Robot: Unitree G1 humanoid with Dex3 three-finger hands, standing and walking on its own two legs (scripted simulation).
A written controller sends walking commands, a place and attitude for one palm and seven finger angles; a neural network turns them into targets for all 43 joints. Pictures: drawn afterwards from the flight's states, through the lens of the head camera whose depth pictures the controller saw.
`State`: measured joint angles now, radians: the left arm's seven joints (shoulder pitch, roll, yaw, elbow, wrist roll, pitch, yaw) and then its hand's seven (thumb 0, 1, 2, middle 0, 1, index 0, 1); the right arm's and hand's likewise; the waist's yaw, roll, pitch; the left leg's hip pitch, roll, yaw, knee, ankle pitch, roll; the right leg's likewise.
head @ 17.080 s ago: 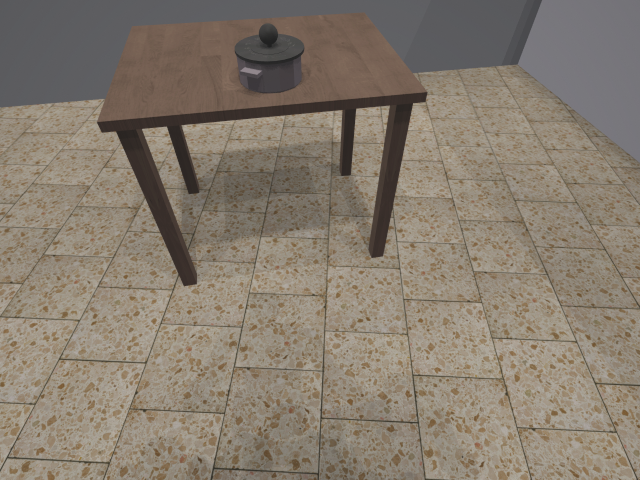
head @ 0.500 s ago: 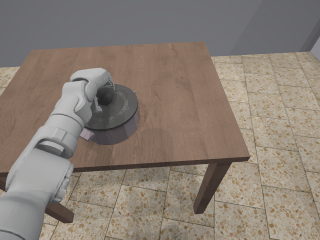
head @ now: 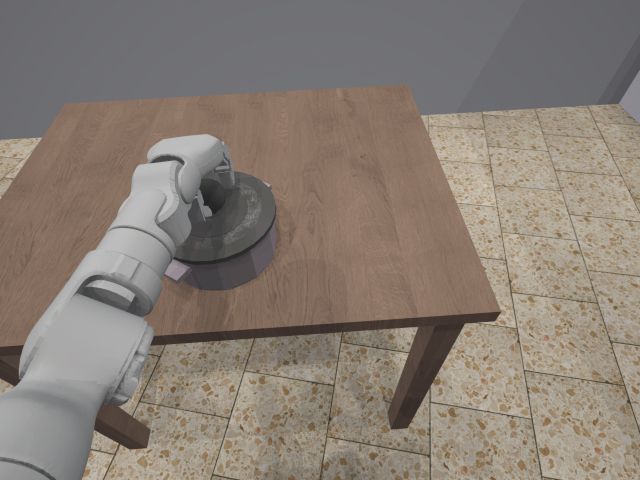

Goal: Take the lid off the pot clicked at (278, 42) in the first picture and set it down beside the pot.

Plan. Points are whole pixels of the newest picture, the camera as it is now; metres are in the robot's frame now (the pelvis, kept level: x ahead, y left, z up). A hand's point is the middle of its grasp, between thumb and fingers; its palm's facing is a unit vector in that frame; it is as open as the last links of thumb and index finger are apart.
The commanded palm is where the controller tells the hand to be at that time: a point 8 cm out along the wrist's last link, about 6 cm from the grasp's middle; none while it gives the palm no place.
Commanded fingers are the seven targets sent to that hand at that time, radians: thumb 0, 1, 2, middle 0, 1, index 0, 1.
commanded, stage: close the fingers and squeeze the knob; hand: left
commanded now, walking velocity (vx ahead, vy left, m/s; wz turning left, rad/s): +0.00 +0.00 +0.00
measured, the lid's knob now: (208, 196) +0.49 +0.15 +0.09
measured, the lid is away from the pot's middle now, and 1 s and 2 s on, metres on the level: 0.00 0.00 0.01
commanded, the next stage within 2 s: lift the lid straight up in 0.88 s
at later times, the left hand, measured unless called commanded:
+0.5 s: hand (198, 194) +0.46 +0.15 +0.12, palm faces -0.34 -0.08 -0.94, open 8.0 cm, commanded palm +0.46 +0.15 +0.17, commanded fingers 0.00 0.39 0.93 -0.73 -1.00 -0.72 -0.99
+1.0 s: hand (195, 195) +0.46 +0.15 +0.12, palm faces -0.32 -0.07 -0.94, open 8.0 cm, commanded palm +0.45 +0.16 +0.17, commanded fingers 0.00 0.57 1.04 -0.85 -1.05 -0.82 -1.04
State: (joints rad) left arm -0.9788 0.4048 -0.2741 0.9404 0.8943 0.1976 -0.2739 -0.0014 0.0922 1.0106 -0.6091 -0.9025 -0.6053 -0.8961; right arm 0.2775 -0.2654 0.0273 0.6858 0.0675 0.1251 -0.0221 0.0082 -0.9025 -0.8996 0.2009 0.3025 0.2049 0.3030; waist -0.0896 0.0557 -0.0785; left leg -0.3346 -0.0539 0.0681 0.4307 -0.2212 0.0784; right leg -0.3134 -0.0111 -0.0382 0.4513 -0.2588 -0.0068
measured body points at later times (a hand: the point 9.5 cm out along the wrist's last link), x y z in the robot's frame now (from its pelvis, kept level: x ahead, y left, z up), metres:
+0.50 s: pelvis +0.00 -0.01 +0.00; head +0.03 -0.02 +0.45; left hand +0.47 +0.15 +0.17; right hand +0.08 -0.26 -0.13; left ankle -0.01 +0.07 -0.74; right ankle -0.03 -0.12 -0.74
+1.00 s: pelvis +0.00 +0.00 +0.00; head +0.02 -0.02 +0.45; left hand +0.47 +0.16 +0.17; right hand +0.07 -0.26 -0.13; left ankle -0.01 +0.07 -0.74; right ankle -0.03 -0.12 -0.74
